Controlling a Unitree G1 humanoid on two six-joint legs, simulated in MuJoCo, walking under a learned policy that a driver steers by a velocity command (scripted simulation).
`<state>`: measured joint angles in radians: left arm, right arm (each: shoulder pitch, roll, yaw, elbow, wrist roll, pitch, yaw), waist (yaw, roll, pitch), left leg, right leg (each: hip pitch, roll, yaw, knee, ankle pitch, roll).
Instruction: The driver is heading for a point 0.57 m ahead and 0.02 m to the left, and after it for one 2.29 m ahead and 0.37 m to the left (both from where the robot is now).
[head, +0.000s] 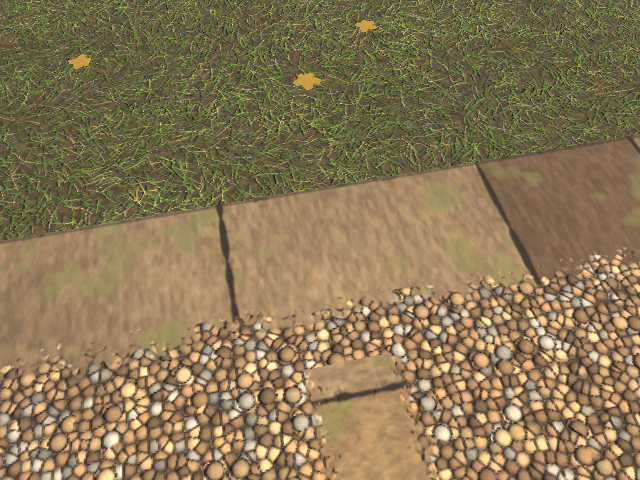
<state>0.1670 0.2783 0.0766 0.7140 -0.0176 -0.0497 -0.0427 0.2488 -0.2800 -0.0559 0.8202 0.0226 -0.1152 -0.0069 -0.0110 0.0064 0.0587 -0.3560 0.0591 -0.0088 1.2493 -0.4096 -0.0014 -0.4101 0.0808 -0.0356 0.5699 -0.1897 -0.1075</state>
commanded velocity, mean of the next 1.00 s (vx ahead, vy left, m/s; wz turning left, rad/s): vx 0.50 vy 0.00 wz -0.13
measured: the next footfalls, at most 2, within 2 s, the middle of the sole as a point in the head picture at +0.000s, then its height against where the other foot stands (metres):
left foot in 0.38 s outside the picture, level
right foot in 0.88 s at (419, 401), level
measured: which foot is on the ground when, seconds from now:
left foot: up 0.00-0.36, down 0.38-0.88, up 0.90-1.00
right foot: down 0.00-0.40, up 0.42-0.86, down 0.88-1.00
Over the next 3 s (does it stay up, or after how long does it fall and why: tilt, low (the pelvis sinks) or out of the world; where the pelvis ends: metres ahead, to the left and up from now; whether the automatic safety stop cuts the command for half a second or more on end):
stays up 1.55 0.26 -0.01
